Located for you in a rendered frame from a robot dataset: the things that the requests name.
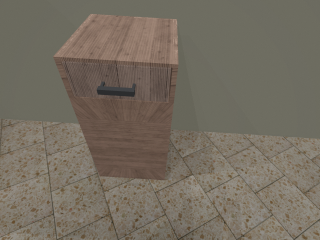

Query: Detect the drawer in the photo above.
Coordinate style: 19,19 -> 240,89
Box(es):
62,61 -> 171,102

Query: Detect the cabinet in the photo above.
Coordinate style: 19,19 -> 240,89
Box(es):
53,14 -> 179,180

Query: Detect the handle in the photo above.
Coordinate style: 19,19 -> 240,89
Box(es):
97,81 -> 136,97

